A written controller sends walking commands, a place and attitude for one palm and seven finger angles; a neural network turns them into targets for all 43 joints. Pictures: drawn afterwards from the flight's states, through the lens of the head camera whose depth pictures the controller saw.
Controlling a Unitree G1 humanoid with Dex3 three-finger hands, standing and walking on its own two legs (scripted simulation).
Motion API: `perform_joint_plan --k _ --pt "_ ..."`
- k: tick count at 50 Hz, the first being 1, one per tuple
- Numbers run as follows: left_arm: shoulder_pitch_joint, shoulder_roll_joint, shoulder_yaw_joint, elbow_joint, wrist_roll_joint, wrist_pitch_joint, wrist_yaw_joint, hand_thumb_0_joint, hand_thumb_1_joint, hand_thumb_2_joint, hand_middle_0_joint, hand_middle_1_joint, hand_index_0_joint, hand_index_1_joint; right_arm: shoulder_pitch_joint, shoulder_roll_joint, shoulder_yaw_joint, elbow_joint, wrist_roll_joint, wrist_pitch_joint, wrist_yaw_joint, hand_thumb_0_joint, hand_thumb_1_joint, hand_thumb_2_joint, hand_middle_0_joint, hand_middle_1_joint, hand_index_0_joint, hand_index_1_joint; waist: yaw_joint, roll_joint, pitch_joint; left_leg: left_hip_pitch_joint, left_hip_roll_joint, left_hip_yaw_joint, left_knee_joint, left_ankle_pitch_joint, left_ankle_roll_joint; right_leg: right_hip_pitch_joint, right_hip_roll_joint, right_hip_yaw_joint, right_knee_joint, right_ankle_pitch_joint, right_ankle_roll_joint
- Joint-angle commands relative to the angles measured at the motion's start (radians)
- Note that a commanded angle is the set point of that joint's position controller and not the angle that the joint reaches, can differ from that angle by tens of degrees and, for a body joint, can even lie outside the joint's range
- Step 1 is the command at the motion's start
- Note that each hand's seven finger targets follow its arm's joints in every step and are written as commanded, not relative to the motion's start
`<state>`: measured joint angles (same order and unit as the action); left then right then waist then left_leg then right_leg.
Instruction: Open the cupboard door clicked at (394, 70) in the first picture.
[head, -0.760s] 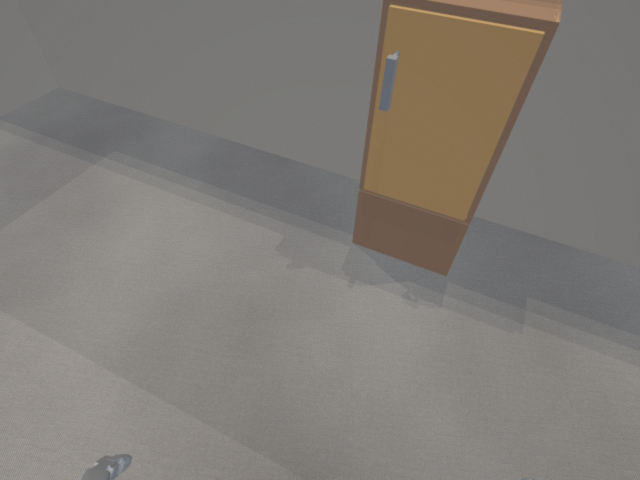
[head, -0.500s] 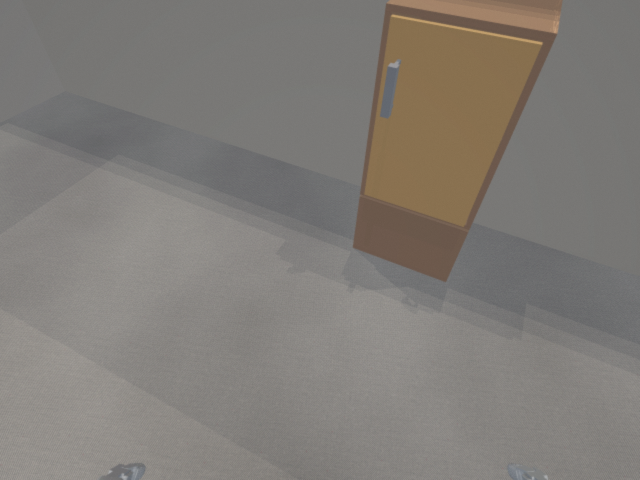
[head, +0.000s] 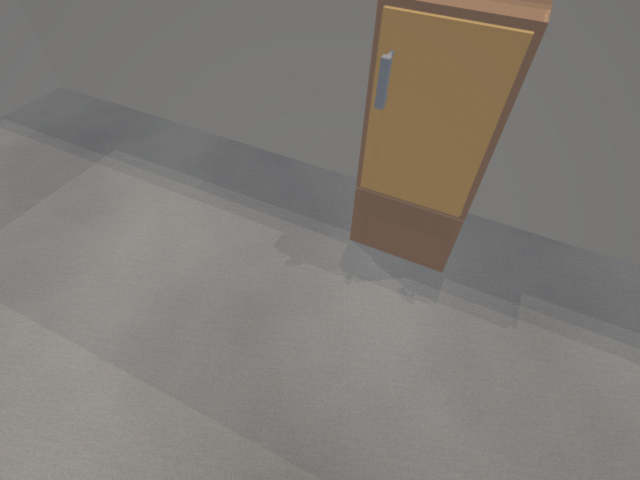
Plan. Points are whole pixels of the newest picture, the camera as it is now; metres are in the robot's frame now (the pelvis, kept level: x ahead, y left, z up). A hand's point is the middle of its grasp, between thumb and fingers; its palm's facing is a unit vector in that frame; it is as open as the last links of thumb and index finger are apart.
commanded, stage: stand and wait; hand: left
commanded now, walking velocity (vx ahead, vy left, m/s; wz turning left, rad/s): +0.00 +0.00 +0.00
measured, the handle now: (385, 79) +1.11 -0.13 -0.02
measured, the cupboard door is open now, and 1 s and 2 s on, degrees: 0 0 0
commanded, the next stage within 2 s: look at it before walking up in 0.06 s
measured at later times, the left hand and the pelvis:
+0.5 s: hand out of the picture +0.08 +0.24 -0.16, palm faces -0.04 -0.94 -0.33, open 7.4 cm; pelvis +0.00 -0.01 +0.00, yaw +0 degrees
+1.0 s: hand out of the picture +0.05 +0.22 -0.17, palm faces +0.03 -0.97 -0.25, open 7.4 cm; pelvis +0.03 +0.00 -0.01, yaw +2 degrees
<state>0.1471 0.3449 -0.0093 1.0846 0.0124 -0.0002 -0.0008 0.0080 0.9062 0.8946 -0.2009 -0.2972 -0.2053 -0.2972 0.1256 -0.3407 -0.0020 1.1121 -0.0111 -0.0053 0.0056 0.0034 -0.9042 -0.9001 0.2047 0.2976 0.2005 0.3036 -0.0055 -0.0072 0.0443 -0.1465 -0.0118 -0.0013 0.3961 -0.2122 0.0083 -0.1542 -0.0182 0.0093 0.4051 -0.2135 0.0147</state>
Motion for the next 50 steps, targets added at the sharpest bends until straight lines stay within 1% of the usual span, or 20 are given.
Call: perform_joint_plan --k 1,5,8,10,17,25,28,29,37,39,40,41,42,43,44,45,47,48,49,50 --pt "-0.051 0.203 0.043 -0.069 -0.001 -0.025 0.013 0.0 0.9 0.9 -0.2 -0.3 -0.2 -0.3 -0.06 -0.208 -0.037 -0.067 0.003 -0.028 -0.014 0.0 -0.9 -0.9 0.2 0.3 0.2 0.3 0.006 -0.003 -0.066 -0.01 0.122 -0.105 -0.085 0.072 0.026 0.001 -0.1 0.098 -0.075 0.058 -0.042" --pt "-0.051 0.201 0.043 -0.065 -0.002 -0.025 0.013 0.0 0.9 0.9 -0.2 -0.3 -0.2 -0.3 -0.055 -0.207 -0.036 -0.063 0.002 -0.029 -0.015 0.0 -0.9 -0.9 0.2 0.3 0.2 0.3 0.007 0.009 -0.072 -0.007 0.124 -0.105 -0.086 0.086 0.025 0.007 -0.1 0.095 -0.074 0.071 -0.043" --pt "-0.051 0.201 0.044 -0.065 -0.001 -0.028 0.014 0.0 0.9 0.9 -0.2 -0.3 -0.2 -0.3 -0.054 -0.204 -0.037 -0.061 0.003 -0.029 -0.015 0.0 -0.9 -0.9 0.2 0.3 0.2 0.3 0.006 -0.005 -0.077 0.0 0.125 -0.099 -0.079 0.111 0.023 0.008 -0.103 0.095 -0.072 0.102 -0.044" --pt "-0.053 0.201 0.043 -0.065 -0.002 -0.027 0.014 0.0 0.9 0.9 -0.2 -0.3 -0.2 -0.3 -0.055 -0.205 -0.037 -0.06 0.002 -0.03 -0.015 0.0 -0.9 -0.9 0.2 0.3 0.2 0.3 0.007 0.009 -0.071 0.004 0.126 -0.099 -0.084 0.112 0.022 0.006 -0.102 0.094 -0.073 0.104 -0.043" --pt "-0.053 0.201 0.045 -0.067 0.0 -0.029 0.014 0.0 0.9 0.9 -0.2 -0.3 -0.2 -0.3 -0.057 -0.203 -0.037 -0.06 0.003 -0.028 -0.015 0.0 -0.9 -0.9 0.2 0.3 0.2 0.3 0.005 0.0 -0.069 0.011 0.125 -0.098 -0.081 0.12 0.02 0.004 -0.102 0.099 -0.082 0.116 -0.045" --pt "-0.055 0.203 0.044 -0.066 -0.001 -0.029 0.013 0.0 0.9 0.9 -0.2 -0.3 -0.2 -0.3 -0.063 -0.204 -0.036 -0.062 0.003 -0.028 -0.015 0.0 -0.9 -0.9 0.2 0.3 0.2 0.3 0.005 0.012 -0.068 0.017 0.127 -0.096 -0.089 0.116 0.018 0.005 -0.103 0.099 -0.09 0.11 -0.044" --pt "-0.055 0.201 0.045 -0.065 0.0 -0.028 0.013 0.0 0.9 0.9 -0.2 -0.3 -0.2 -0.3 -0.064 -0.203 -0.036 -0.061 0.003 -0.027 -0.015 0.0 -0.9 -0.9 0.2 0.3 0.2 0.3 0.005 0.004 -0.061 0.016 0.127 -0.096 -0.092 0.107 0.018 -0.002 -0.102 0.101 -0.094 0.099 -0.044" --pt "-0.054 0.203 0.044 -0.064 0.0 -0.028 0.012 0.0 0.9 0.9 -0.2 -0.3 -0.2 -0.3 -0.064 -0.206 -0.035 -0.061 0.003 -0.028 -0.015 0.0 -0.9 -0.9 0.2 0.3 0.2 0.3 0.006 0.018 -0.064 0.018 0.128 -0.095 -0.092 0.111 0.018 0.0 -0.101 0.101 -0.092 0.104 -0.044" --pt "-0.049 0.204 0.044 -0.061 -0.001 -0.03 0.013 0.0 0.9 0.9 -0.2 -0.3 -0.2 -0.3 -0.059 -0.208 -0.034 -0.059 0.005 -0.029 -0.017 0.0 -0.9 -0.9 0.2 0.3 0.2 0.3 0.006 0.01 -0.097 0.036 0.132 -0.095 -0.085 0.156 0.018 0.028 -0.102 0.093 -0.084 0.154 -0.043" --pt "-0.052 0.202 0.044 -0.059 0.0 -0.028 0.012 0.0 0.9 0.9 -0.2 -0.3 -0.2 -0.3 -0.066 -0.206 -0.035 -0.059 0.004 -0.028 -0.017 0.0 -0.9 -0.9 0.2 0.3 0.2 0.3 0.007 0.007 -0.07 0.027 0.131 -0.095 -0.094 0.136 0.018 0.012 -0.101 0.095 -0.09 0.134 -0.042" --pt "-0.016 0.129 0.03 -0.041 -0.003 -0.02 0.015 0.0 0.9 0.9 -0.2 -0.3 -0.2 -0.3 -0.033 -0.133 -0.016 -0.042 0.001 -0.021 -0.014 0.0 -0.9 -0.9 0.2 0.3 0.2 0.3 0.006 0.0 -0.096 0.029 0.127 -0.087 -0.085 0.102 0.009 0.029 -0.102 0.084 -0.088 0.085 -0.03" --pt "0.026 0.079 0.018 -0.026 -0.001 -0.008 0.017 0.0 0.9 0.9 -0.2 -0.3 -0.2 -0.3 0.003 -0.077 -0.003 -0.028 -0.004 -0.009 -0.01 0.0 -0.9 -0.9 0.2 0.3 0.2 0.3 0.008 -0.001 -0.089 0.018 0.115 -0.078 -0.074 0.008 0.002 0.018 -0.096 0.082 -0.081 -0.04 -0.022" --pt "0.054 0.079 0.02 -0.021 0.004 -0.003 0.015 0.0 0.9 0.9 -0.2 -0.3 -0.2 -0.3 0.026 -0.071 -0.003 -0.026 -0.006 -0.002 -0.007 0.0 -0.9 -0.9 0.2 0.3 0.2 0.3 0.013 -0.008 -0.074 -0.016 0.105 -0.079 -0.059 -0.111 0.007 0.01 -0.093 0.093 -0.088 -0.173 -0.025" --pt "0.066 0.091 0.026 -0.02 0.007 0.002 0.009 0.0 0.9 0.9 -0.2 -0.3 -0.2 -0.3 0.028 -0.072 -0.006 -0.029 -0.012 0.003 -0.005 0.0 -0.9 -0.9 0.2 0.3 0.2 0.3 0.018 -0.022 -0.019 -0.08 0.088 -0.075 -0.053 -0.239 0.009 -0.019 -0.099 0.11 -0.109 -0.297 -0.033" --pt "0.079 0.104 0.032 -0.024 0.01 0.005 0.005 0.0 0.9 0.9 -0.2 -0.3 -0.2 -0.3 0.036 -0.07 -0.008 -0.035 -0.014 0.007 -0.003 0.0 -0.9 -0.9 0.2 0.3 0.2 0.3 0.02 -0.042 0.018 -0.139 0.07 -0.072 -0.03 -0.303 0.01 -0.028 -0.106 0.14 -0.125 -0.378 -0.046" --pt "0.104 0.113 0.041 -0.028 0.011 0.005 0.003 0.0 0.9 0.9 -0.2 -0.3 -0.2 -0.3 0.039 -0.061 -0.009 -0.045 -0.016 0.008 -0.002 0.0 -0.9 -0.9 0.2 0.3 0.2 0.3 0.032 -0.08 0.052 -0.197 0.049 -0.055 0.022 -0.327 0.01 -0.029 -0.131 0.175 -0.151 -0.441 -0.064" --pt "0.163 0.144 0.057 -0.031 0.011 0.001 0.006 0.0 0.9 0.9 -0.2 -0.3 -0.2 -0.3 0.053 -0.04 -0.012 -0.068 -0.015 0.005 -0.001 0.0 -0.9 -0.9 0.2 0.3 0.2 0.3 0.044 -0.174 0.053 -0.283 0.021 0.017 0.192 -0.274 0.006 0.021 -0.23 0.281 -0.226 -0.535 -0.119" --pt "0.176 0.148 0.066 -0.035 0.01 -0.007 0.008 0.0 0.9 0.9 -0.2 -0.3 -0.2 -0.3 0.053 -0.031 -0.017 -0.079 -0.015 0.001 0.0 0.0 -0.9 -0.9 0.2 0.3 0.2 0.3 0.045 -0.18 0.064 -0.31 0.034 0.028 0.263 -0.247 0.006 0.025 -0.278 0.324 -0.25 -0.524 -0.152" --pt "0.182 0.142 0.07 -0.038 0.01 -0.016 0.01 0.0 0.9 0.9 -0.2 -0.3 -0.2 -0.3 0.055 -0.028 -0.021 -0.088 -0.014 -0.005 0.002 0.0 -0.9 -0.9 0.2 0.3 0.2 0.3 0.04 -0.161 0.078 -0.32 0.053 0.023 0.297 -0.239 0.008 0.018 -0.297 0.323 -0.246 -0.472 -0.172" --pt "0.181 0.13 0.072 -0.044 0.011 -0.025 0.01 0.0 0.9 0.9 -0.2 -0.3 -0.2 -0.3 0.072 -0.016 -0.025 -0.093 -0.011 -0.012 0.004 0.0 -0.9 -0.9 0.2 0.3 0.2 0.3 0.029 -0.145 0.078 -0.311 0.063 0.024 0.291 -0.225 0.012 0.018 -0.296 0.293 -0.225 -0.401 -0.18"
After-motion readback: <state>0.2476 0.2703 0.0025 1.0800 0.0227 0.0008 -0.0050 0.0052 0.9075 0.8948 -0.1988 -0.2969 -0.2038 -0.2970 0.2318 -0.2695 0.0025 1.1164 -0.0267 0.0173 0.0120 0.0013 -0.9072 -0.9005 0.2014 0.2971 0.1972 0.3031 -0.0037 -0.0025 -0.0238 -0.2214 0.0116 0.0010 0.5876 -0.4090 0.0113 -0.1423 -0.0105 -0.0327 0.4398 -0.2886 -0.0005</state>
